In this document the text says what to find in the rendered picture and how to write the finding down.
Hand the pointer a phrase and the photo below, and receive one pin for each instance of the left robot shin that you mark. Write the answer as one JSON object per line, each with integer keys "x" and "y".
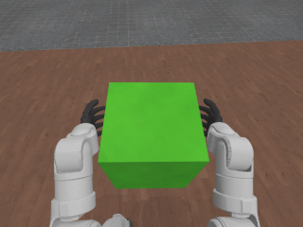
{"x": 117, "y": 215}

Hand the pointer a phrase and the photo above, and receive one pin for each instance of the robot right forearm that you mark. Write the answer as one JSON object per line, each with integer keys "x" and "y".
{"x": 234, "y": 167}

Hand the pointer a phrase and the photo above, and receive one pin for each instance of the robot left thigh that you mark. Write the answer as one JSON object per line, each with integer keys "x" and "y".
{"x": 116, "y": 222}

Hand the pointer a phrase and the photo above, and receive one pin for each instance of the right robot upper arm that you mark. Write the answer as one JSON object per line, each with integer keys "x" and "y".
{"x": 230, "y": 222}

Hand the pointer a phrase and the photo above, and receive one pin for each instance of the robot left hand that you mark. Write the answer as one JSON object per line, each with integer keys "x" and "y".
{"x": 89, "y": 112}

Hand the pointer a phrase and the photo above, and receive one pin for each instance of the carton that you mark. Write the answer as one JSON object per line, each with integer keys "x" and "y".
{"x": 152, "y": 135}

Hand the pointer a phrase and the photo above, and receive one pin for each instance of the robot left forearm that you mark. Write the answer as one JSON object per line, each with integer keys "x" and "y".
{"x": 73, "y": 170}

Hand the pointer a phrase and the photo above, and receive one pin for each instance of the robot right hand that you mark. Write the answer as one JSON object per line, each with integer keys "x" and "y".
{"x": 213, "y": 116}

